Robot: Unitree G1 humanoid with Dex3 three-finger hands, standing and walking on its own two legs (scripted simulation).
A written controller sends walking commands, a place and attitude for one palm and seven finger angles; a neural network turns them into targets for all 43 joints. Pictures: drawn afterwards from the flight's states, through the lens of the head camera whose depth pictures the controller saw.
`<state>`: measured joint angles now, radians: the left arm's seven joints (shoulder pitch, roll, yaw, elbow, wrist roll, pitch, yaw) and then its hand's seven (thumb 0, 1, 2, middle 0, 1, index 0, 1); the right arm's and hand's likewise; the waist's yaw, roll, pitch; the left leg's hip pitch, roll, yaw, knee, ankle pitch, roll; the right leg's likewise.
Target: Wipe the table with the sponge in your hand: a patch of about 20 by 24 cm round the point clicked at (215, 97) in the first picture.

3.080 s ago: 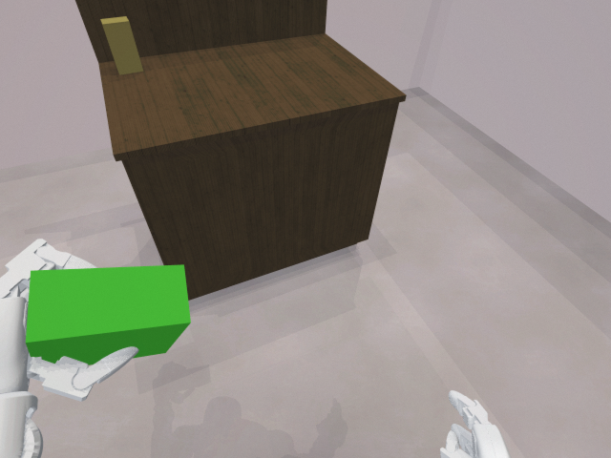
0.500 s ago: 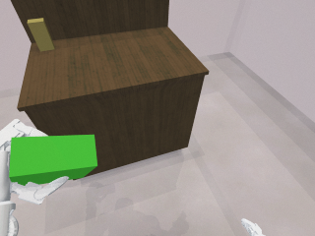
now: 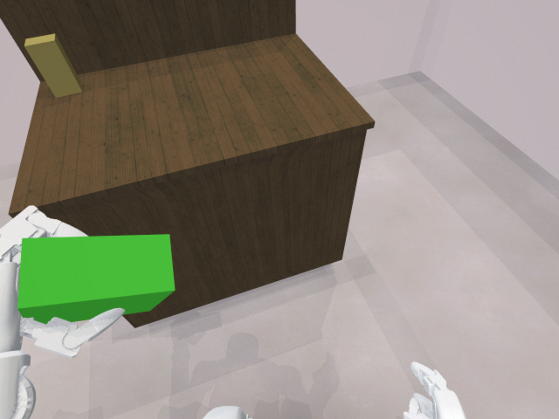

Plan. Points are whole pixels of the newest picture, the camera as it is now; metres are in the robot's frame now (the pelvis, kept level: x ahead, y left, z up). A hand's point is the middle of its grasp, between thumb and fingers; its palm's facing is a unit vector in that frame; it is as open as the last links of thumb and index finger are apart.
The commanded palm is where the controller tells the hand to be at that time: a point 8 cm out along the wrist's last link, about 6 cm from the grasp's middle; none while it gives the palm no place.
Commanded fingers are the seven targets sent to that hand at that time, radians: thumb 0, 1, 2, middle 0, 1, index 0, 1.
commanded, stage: take the last steps up to it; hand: left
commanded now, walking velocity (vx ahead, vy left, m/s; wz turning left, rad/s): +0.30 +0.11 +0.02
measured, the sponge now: (120, 279) +0.24 +0.19 +0.15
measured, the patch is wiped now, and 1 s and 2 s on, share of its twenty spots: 0.00 0.00 0.00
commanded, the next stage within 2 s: come to a stop and stand still in 1.30 s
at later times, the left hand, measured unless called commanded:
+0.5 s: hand (101, 193) +0.33 +0.24 +0.18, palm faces +0.36 -0.81 -0.45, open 10.3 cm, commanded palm +0.28 +0.29 +0.19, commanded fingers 0.00 0.10 1.30 -1.20 -1.60 -1.20 -1.60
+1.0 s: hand (123, 141) +0.44 +0.25 +0.17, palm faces +0.38 -0.82 -0.43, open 10.3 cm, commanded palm +0.38 +0.29 +0.19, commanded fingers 0.00 0.10 1.30 -1.20 -1.60 -1.20 -1.60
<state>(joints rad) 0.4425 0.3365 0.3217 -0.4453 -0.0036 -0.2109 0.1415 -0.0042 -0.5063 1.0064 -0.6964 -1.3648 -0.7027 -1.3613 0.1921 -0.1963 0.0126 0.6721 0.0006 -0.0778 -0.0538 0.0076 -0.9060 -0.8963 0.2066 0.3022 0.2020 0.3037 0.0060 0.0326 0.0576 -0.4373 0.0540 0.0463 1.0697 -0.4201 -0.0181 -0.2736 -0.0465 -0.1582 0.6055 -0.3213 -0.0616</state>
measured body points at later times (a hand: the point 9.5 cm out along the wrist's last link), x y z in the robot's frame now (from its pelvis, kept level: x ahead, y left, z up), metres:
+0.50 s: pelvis +0.11 +0.01 +0.00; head +0.13 +0.00 +0.45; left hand +0.31 +0.28 +0.21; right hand +0.27 -0.19 -0.09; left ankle +0.13 +0.14 -0.73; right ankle +0.12 -0.10 -0.70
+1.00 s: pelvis +0.21 +0.01 -0.01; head +0.23 +0.03 +0.44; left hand +0.41 +0.29 +0.20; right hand +0.38 -0.24 -0.08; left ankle +0.27 +0.13 -0.73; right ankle +0.15 -0.09 -0.69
